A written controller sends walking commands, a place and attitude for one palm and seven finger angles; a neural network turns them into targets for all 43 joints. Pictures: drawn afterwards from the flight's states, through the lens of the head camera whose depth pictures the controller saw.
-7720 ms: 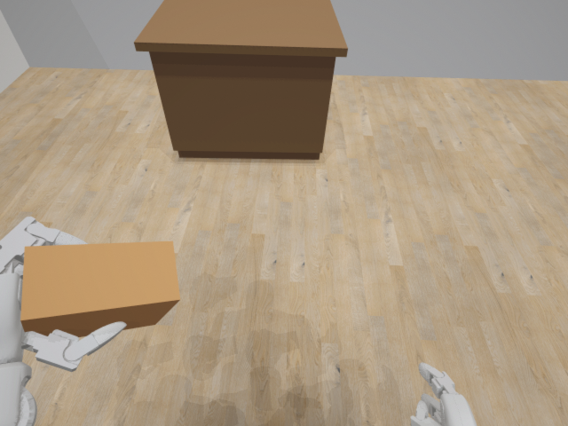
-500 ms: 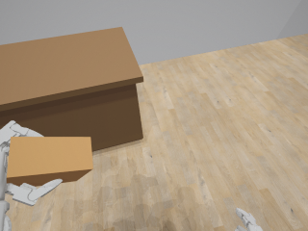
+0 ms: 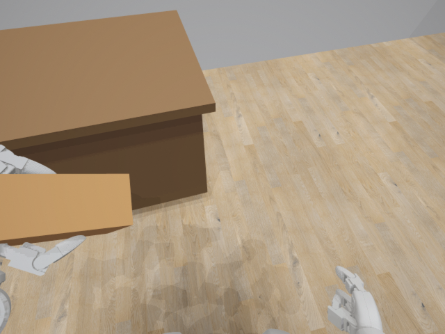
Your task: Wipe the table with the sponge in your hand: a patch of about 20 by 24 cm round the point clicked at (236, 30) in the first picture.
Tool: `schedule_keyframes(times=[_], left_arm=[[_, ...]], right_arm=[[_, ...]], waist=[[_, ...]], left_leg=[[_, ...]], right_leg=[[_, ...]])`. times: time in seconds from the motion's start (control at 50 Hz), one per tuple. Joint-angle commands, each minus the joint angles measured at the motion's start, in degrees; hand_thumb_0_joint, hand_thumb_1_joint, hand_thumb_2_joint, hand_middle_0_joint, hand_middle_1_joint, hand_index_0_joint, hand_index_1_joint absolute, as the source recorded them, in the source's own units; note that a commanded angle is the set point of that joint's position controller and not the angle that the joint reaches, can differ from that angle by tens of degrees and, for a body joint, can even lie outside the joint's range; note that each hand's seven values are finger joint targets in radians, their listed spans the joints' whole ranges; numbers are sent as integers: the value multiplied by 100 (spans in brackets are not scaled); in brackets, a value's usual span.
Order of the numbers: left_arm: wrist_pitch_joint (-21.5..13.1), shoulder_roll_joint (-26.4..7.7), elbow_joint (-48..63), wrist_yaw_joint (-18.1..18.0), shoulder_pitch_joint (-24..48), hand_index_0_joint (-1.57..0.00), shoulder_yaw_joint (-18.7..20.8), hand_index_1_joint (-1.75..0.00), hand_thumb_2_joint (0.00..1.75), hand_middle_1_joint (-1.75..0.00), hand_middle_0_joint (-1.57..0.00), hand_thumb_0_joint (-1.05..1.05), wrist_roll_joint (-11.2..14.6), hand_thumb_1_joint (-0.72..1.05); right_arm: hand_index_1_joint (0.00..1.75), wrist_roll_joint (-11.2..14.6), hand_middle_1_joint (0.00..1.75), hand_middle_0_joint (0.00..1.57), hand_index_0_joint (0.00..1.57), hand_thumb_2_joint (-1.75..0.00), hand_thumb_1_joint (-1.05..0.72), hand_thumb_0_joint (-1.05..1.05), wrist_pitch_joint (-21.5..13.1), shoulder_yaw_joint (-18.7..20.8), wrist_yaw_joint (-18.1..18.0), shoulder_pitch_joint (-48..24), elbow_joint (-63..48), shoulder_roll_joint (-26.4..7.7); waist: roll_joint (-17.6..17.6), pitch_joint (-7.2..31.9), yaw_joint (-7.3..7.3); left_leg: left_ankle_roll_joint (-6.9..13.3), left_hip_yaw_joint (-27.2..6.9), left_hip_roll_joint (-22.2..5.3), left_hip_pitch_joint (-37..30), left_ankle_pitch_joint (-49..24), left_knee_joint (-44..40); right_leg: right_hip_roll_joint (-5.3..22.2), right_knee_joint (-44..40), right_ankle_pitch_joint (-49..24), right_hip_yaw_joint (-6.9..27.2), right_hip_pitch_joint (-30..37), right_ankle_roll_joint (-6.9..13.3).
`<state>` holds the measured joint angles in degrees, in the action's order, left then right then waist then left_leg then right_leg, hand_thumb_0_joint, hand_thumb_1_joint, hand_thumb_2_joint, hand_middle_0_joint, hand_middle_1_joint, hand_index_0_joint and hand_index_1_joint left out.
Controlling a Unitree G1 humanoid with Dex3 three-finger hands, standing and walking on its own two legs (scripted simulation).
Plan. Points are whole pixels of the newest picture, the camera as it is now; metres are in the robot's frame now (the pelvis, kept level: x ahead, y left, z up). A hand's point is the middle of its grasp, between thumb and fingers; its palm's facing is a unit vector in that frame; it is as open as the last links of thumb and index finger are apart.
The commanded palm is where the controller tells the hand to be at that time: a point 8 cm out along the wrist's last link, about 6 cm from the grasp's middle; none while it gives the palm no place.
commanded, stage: take the last steps up to it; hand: left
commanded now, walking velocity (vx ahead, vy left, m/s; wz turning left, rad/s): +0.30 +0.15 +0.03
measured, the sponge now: (84, 209) +0.25 +0.20 +0.15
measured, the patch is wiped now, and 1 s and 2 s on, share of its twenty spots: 0.00 0.00 0.00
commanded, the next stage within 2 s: come to a stop and stand still in 1.18 s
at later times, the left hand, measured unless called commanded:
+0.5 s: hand (67, 147) +0.33 +0.25 +0.18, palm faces +0.35 -0.79 -0.51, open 10.8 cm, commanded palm +0.28 +0.30 +0.19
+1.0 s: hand (65, 97) +0.44 +0.30 +0.18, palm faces +0.39 -0.78 -0.49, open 10.8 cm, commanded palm +0.38 +0.34 +0.19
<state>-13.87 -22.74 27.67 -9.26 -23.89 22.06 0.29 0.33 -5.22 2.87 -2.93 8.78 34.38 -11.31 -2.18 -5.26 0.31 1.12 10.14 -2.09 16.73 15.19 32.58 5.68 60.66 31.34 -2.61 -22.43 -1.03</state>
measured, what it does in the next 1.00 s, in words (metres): walks ahead: right foot, then left foot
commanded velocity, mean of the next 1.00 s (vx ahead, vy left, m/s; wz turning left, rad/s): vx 0.26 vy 0.15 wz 0.03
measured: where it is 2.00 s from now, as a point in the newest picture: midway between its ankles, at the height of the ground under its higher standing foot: (194, 309)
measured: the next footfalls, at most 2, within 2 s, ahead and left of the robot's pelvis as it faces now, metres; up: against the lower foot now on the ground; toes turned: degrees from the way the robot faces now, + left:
right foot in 0.20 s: +0.12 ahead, -0.09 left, +0.00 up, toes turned -11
left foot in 0.58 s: +0.24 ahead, +0.17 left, +0.00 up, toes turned +8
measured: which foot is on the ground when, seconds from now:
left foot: down 0.00-0.20, up 0.22-0.56, down 0.58-0.90, up 0.92-1.00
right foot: up 0.00-0.18, down 0.20-0.58, up 0.60-0.86, down 0.88-1.00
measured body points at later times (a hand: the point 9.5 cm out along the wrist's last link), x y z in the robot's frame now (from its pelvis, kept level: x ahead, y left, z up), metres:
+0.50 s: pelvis +0.11 +0.02 +0.01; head +0.17 +0.01 +0.46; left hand +0.30 +0.29 +0.21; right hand +0.27 -0.24 -0.09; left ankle +0.18 +0.17 -0.69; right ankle +0.08 -0.09 -0.73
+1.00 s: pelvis +0.22 +0.06 +0.00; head +0.25 +0.03 +0.45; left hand +0.41 +0.34 +0.21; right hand +0.36 -0.16 -0.12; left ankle +0.19 +0.18 -0.66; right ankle +0.21 -0.03 -0.73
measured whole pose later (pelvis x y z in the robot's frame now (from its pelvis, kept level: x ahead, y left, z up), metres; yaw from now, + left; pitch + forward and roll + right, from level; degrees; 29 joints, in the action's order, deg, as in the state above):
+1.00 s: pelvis +0.22 +0.06 +0.00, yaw -1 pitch +0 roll +2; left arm -13.8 -20.4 25.3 -8.0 -25.8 20.5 0.8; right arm 0.0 -4.2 0.0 -2.2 11.3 39.5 -11.2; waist 2.2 -4.0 1.3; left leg -0.9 4.1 -0.8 25.9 24.0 60.5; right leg 5.1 35.3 19.3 -9.8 -16.1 2.0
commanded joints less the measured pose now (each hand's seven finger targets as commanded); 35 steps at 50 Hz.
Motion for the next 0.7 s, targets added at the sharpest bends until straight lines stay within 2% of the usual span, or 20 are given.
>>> schedule_keyframes(times=[0.0,0.08,0.12,0.14,0.16,0.18,0.2,0.22,0.26,0.3,0.34,0.42,0.48,0.5,0.52,0.54,0.56,0.58,0.62,0.68], left_arm=[[-451,-856,1873,-41,-301,-120,623,-160,130,-160,-120,0,131,10],[-376,-828,1625,-42,-463,-120,639,-160,130,-160,-120,0,183,10],[-279,-773,1201,-50,-363,-120,624,-160,130,-160,-120,0,166,10],[-250,-784,1028,-51,-214,-120,639,-160,130,-160,-120,0,141,10],[-226,-901,919,-47,-122,-120,650,-160,130,-160,-120,0,82,10],[-230,-1115,880,-58,-8,-120,815,-160,130,-160,-120,0,101,10],[-267,-1179,828,-43,166,-120,944,-160,130,-160,-120,0,229,10],[-321,-1148,873,-14,229,-120,916,-160,130,-160,-120,0,241,10],[-424,-1128,1063,30,172,-120,913,-160,130,-160,-120,0,167,10],[-505,-887,1023,22,-128,-120,699,-160,130,-160,-120,0,89,10],[-527,-886,1171,-13,-197,-120,668,-160,130,-160,-120,0,75,10],[-475,-974,1626,-149,-283,-120,772,-160,130,-160,-120,0,79,10],[-410,-942,1524,-208,-221,-120,766,-160,130,-160,-120,0,81,10],[-437,-901,1611,-195,2,-120,702,-160,130,-160,-120,0,72,10],[-474,-904,1575,-185,122,-120,696,-160,130,-160,-120,0,79,10],[-508,-819,1681,-170,286,-120,623,-160,130,-160,-120,0,99,10],[-542,-778,1584,-157,312,-120,543,-160,130,-160,-120,0,94,10],[-544,-996,1044,-127,93,-120,690,-160,130,-160,-120,0,45,10],[-508,-1031,1391,-72,201,-120,729,-160,130,-160,-120,0,116,10],[-525,-840,1902,-16,-76,-120,595,-160,130,-160,-120,0,162,10]], right_arm=[[30,86,30,20,20,-90,-90,0,-398,130,36,-152,-681,-638],[30,52,30,20,20,-90,-90,0,-498,41,-9,-97,-657,-638],[30,50,30,20,20,-90,-90,0,-439,33,-65,-67,-610,-647],[30,59,30,20,20,-90,-90,0,-391,38,-87,-86,-596,-640],[30,67,30,20,20,-90,-90,0,-329,38,-84,-46,-623,-561],[30,52,30,20,20,-90,-90,0,-304,-10,-55,-249,-761,-474],[30,39,30,20,20,-90,-90,0,-306,72,7,-201,-671,-633],[30,28,30,20,20,-90,-90,0,-283,58,45,-195,-596,-603],[30,23,30,20,20,-90,-90,0,-175,-44,58,-330,-517,-522],[30,-21,30,20,20,-90,-90,0,-130,-51,72,-327,-534,-539],[30,-39,30,20,20,-90,-90,0,-98,-32,102,-264,-589,-533],[30,-70,30,20,20,-90,-90,0,-185,32,73,-245,-827,-454],[30,-60,30,20,20,-90,-90,0,-185,72,1,-71,-859,-456],[30,-49,30,20,20,-90,-90,0,-186,118,-30,-53,-872,-523],[30,-14,30,20,20,-90,-90,0,-192,176,-70,50,-859,-624],[30,14,30,20,20,-90,-90,0,-195,244,-63,59,-896,-810],[30,35,30,20,20,-90,-90,0,-217,247,-44,58,-953,-814],[30,3,30,20,20,-90,-90,0,-264,179,-49,25,-834,-736],[30,51,30,20,20,-90,-90,0,-271,172,-34,-111,-767,-656],[30,61,30,20,20,-90,-90,0,-414,120,9,-112,-724,-614]], waist=[[1450,986,7],[1541,1020,-5],[1190,1086,28],[812,1131,51],[-294,1237,54],[-1547,1110,79],[-1507,1090,101],[-1201,924,40],[-389,907,56],[-438,858,7],[-581,993,-21],[-748,1198,149],[-735,1217,33],[-411,1177,-21],[179,1216,-114],[1517,1365,-159],[2139,1294,-124],[1893,1322,-85],[1504,1035,-93],[1516,1067,3]], left_leg=[[1158,-1615,-1572,-994,-1205,-1440],[764,-916,-1306,-518,-1238,-1292],[553,-707,-1165,-198,-694,-741],[431,-599,-1018,193,-418,-120],[239,-240,-557,860,129,1188],[-36,-173,109,2232,1410,2628],[-154,-928,-44,2385,1441,3588],[-209,-1208,-182,2579,1154,4060],[-268,-1202,-343,2469,720,4020],[-292,-998,-391,2343,441,3440],[-271,-669,-370,1813,229,2330],[-162,-14,-51,768,117,622],[-142,216,149,-138,-371,-341],[-114,216,110,-529,-451,-622],[1,-48,-82,-1135,-457,-846],[375,-1277,-952,-1740,-861,-1094],[877,-2780,-1868,-1925,-1661,-1393],[1222,-3123,-2161,-1472,-704,-1635],[1423,-2703,-1952,-1166,-354,-1585],[1083,-1602,-1407,-665,-842,-1515]], right_leg=[[126,68,-383,-200,-1098,-61],[-181,-1762,-922,-755,190,-89],[-319,-2689,-1310,-909,1036,-56],[-205,-3220,-1576,-713,1609,36],[587,-3767,-1503,588,2097,415],[1891,-4313,-2290,2973,2671,1055],[2275,-4571,-1995,3498,2442,1196],[2290,-4506,-1926,3253,2347,1294],[1813,-4228,-2967,1882,2085,1086],[1570,-4088,-4117,941,2019,939],[1380,-3969,-4557,429,1892,828],[1305,-3839,-4322,352,1930,822],[1057,-3533,-3302,173,1656,620],[944,-3236,-2952,123,1407,537],[754,-2478,-2700,22,944,411],[167,-1192,-1527,-386,81,153],[-296,106,557,-425,-790,7],[-188,862,615,-71,-992,72],[125,1039,88,94,-1473,-20],[108,-13,-458,-247,-843,-64]])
